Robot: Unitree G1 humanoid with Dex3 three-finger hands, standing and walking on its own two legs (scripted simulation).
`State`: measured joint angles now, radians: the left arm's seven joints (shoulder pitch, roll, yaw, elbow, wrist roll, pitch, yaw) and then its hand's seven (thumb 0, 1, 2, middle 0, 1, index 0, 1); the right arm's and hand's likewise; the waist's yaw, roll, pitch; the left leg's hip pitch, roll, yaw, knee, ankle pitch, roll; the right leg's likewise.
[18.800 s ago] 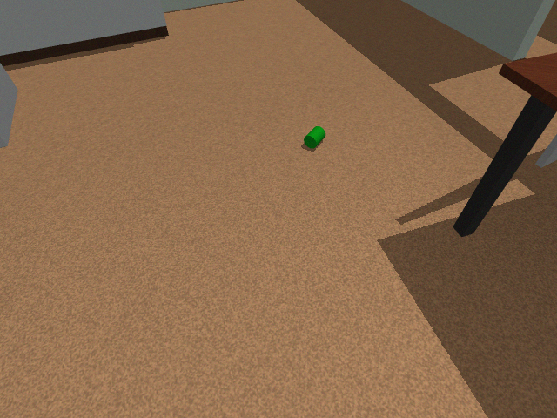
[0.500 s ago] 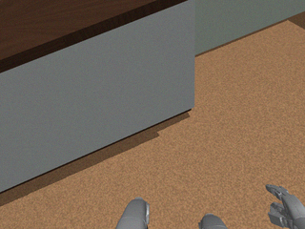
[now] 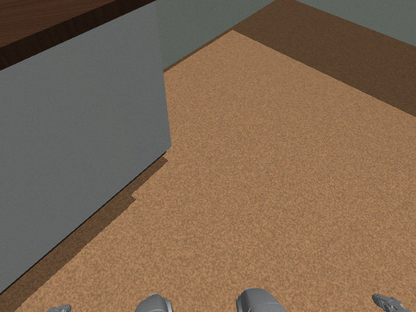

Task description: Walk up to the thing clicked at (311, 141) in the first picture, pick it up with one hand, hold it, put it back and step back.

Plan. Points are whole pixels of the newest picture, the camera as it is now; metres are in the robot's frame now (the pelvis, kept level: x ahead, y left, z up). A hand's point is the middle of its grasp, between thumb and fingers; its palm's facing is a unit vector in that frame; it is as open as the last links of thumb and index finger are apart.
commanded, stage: walk up
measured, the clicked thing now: out of the picture +0.09 -1.53 -0.71
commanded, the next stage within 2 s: none
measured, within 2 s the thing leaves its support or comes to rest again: neither
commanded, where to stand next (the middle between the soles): +0.12 -0.03 m, yaw -23 degrees
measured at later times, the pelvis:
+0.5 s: pelvis +0.00 -0.03 +0.00, yaw -14 degrees
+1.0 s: pelvis +0.04 -0.05 -0.01, yaw -37 degrees
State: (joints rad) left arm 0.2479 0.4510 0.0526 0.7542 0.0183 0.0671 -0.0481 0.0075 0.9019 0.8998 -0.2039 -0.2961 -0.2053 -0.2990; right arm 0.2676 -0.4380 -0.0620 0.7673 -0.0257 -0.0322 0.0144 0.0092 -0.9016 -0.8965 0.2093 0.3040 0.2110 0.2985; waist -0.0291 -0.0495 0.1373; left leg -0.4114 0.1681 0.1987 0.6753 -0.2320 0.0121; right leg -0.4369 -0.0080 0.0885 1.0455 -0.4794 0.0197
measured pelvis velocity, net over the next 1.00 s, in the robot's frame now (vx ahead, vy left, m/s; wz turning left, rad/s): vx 0.04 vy -0.05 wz -0.65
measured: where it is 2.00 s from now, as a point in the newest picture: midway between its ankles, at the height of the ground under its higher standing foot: outside the picture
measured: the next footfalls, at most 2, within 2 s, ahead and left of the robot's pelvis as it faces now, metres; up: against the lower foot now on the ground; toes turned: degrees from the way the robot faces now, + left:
right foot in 0.12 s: +0.01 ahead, -0.15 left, +0.00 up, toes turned -8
left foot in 0.50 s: +0.11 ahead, +0.07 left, +0.00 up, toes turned -13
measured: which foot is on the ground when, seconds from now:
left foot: down 0.00-0.16, up 0.18-0.48, down 0.50-0.90, up 0.92-1.00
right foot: up 0.00-0.10, down 0.12-0.54, up 0.56-0.86, down 0.88-1.00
